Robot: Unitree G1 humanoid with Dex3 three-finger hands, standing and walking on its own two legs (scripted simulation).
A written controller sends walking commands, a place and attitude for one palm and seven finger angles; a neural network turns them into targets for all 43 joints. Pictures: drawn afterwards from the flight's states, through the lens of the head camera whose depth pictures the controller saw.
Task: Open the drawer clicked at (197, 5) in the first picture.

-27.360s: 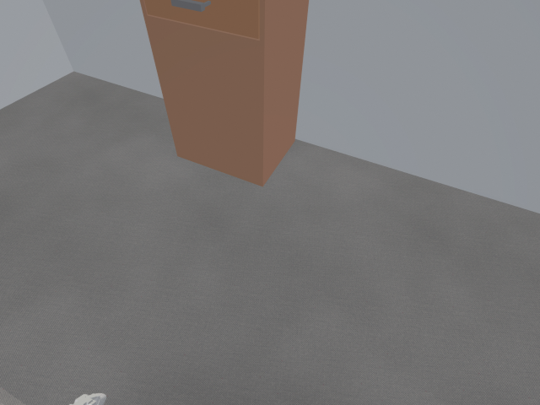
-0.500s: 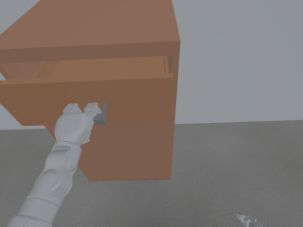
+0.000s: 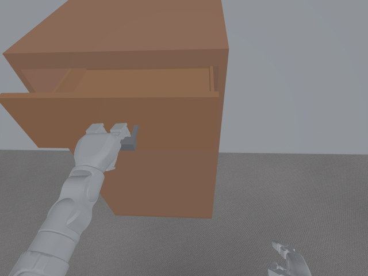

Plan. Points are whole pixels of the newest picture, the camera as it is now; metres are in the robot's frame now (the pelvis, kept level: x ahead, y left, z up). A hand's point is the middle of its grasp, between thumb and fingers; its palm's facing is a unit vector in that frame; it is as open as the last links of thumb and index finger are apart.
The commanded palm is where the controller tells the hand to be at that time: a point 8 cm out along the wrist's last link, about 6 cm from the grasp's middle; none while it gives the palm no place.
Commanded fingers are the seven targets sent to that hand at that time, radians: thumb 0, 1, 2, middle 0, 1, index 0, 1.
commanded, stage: pull the drawer open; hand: left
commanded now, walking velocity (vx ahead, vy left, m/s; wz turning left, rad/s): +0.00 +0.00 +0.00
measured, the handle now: (111, 136) +0.41 +0.20 +0.09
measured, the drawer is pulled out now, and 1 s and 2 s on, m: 0.12 0.21 0.30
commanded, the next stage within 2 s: open the thumb to release the handle in 1.64 s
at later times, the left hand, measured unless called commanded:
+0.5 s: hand (102, 184) +0.29 +0.20 +0.07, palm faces +0.04 -0.08 -1.00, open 5.9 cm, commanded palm +0.27 +0.20 +0.13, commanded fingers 0.00 0.90 0.90 -0.40 -1.35 -0.40 -1.35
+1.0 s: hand (96, 202) +0.25 +0.19 +0.07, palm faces +0.05 -0.14 -0.99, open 6.0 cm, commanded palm +0.19 +0.20 +0.13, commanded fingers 0.00 0.90 0.90 -0.40 -1.35 -0.40 -1.35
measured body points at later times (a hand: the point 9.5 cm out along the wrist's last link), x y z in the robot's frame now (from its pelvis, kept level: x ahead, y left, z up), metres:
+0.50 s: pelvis -0.01 +0.00 +0.00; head +0.00 -0.04 +0.45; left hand +0.28 +0.20 +0.12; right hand +0.22 -0.20 -0.10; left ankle -0.02 +0.10 -0.72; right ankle -0.03 -0.08 -0.72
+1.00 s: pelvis +0.00 +0.00 +0.00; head +0.01 -0.04 +0.45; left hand +0.24 +0.20 +0.12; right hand +0.18 -0.25 -0.10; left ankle -0.02 +0.10 -0.72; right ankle -0.03 -0.08 -0.72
